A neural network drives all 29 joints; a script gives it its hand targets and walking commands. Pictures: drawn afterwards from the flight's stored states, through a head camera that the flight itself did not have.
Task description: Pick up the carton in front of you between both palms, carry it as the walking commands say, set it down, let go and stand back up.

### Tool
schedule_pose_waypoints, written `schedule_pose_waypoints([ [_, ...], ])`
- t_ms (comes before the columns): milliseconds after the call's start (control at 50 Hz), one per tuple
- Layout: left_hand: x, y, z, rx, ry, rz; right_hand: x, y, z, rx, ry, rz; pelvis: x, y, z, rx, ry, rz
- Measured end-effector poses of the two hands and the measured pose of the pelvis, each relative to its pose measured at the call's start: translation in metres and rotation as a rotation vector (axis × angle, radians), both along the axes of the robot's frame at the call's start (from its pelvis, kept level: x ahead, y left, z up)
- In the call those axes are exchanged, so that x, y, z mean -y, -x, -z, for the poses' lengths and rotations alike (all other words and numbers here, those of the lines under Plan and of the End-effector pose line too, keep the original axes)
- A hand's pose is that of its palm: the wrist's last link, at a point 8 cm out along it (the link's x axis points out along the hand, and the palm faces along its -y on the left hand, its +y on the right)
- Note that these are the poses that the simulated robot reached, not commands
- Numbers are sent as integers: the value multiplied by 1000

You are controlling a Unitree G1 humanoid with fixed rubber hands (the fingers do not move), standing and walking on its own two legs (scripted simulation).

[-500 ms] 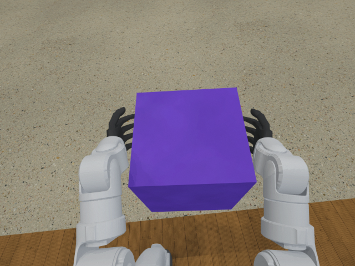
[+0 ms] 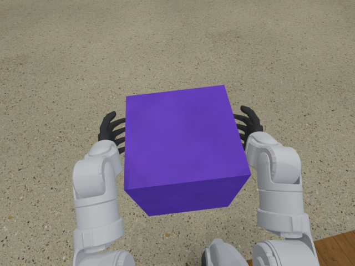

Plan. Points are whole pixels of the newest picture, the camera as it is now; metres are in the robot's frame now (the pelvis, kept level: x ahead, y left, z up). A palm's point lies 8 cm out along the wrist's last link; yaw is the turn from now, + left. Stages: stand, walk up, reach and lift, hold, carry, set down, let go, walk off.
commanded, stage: carry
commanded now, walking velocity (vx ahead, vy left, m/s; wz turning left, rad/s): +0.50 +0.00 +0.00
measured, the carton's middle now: (182, 157) +0.34 -0.01 +0.04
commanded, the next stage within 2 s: none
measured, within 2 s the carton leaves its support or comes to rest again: neither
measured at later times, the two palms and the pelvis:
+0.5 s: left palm (119, 68) +0.63 +0.14 +0.10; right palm (217, 65) +0.64 -0.16 +0.09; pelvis +0.30 -0.02 -0.02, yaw +0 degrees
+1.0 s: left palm (125, 29) +0.90 +0.14 +0.09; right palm (204, 27) +0.88 -0.16 +0.09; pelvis +0.63 +0.00 -0.01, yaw -1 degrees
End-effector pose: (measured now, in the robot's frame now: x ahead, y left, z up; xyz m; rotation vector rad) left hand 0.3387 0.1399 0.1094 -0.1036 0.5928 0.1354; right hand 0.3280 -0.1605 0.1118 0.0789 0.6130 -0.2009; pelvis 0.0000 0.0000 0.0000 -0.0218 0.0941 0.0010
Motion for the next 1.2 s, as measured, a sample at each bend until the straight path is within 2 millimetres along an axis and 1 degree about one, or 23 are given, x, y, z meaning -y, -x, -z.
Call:
schedule_pose_waypoints([
  [60,7,-44,2,9,-11,1,7,-45,3,8,9,-10,9,-46,9,-1,-13,-6],
  [100,13,-74,9,6,-25,1,13,-76,12,4,10,-20,15,-78,20,8,-22,-12],
  [140,16,-101,19,-4,-44,-12,16,-108,26,-4,2,-40,20,-108,33,12,-19,-13],
  [160,16,-111,25,-21,-56,-19,16,-122,34,-22,-3,-51,22,-118,35,9,-8,-8],
  [200,14,-127,39,-72,-60,-37,14,-143,48,-72,-8,-70,26,-137,34,6,-11,-11],
  [260,10,-145,51,-122,-39,-76,10,-170,59,-121,-20,-84,33,-165,27,2,-26,-18],
  [300,7,-162,51,-119,-30,-97,7,-191,59,-118,-35,-86,35,-183,22,0,-34,-18],
  [360,3,-196,41,-78,-27,-108,3,-226,52,-78,-46,-88,34,-213,17,-4,-42,-15],
  [440,0,-249,22,-17,-28,-96,0,-273,37,-17,-40,-83,29,-261,14,-12,-48,-10],
  [520,-4,-307,10,22,-30,-71,-4,-325,24,22,-25,-70,18,-317,17,-13,-44,1],
  [580,-12,-354,10,35,-31,-50,-11,-368,20,36,-8,-61,7,-364,26,-11,-36,5],
  [620,-17,-386,15,40,-30,-31,-16,-396,23,39,4,-49,-1,-396,36,0,-27,13],
  [660,-19,-414,24,14,-24,-6,-19,-417,28,13,23,-34,-7,-421,38,2,-40,17],
  [720,-18,-442,35,-59,-8,16,-18,-436,38,-60,16,3,-13,-452,28,3,-27,27],
  [760,-15,-457,38,-90,20,13,-16,-445,41,-89,-3,35,-17,-474,20,1,-15,29],
  [820,-12,-478,37,-97,51,5,-13,-461,39,-94,-25,71,-19,-509,10,-3,4,30],
  [880,-9,-502,32,-82,13,44,-11,-486,33,-85,2,52,-16,-545,4,0,16,26],
  [960,-6,-537,24,-41,-7,37,-7,-529,23,-46,18,20,-6,-599,5,6,17,22],
  [1020,-1,-567,19,-6,-19,18,-1,-567,20,-10,19,-7,5,-645,12,12,9,17],
  [1060,6,-591,22,7,-29,7,6,-594,25,3,15,-22,14,-676,21,23,2,9],
  [1100,14,-615,29,1,-44,-2,14,-621,35,-1,4,-34,23,-704,31,34,-3,-1],
  [1140,19,-635,36,-48,-64,-3,17,-642,47,-49,-28,-47,28,-722,30,28,4,-4],
  [1200,20,-653,40,-112,-71,-19,18,-664,54,-112,-35,-65,32,-743,22,27,-7,-23],
])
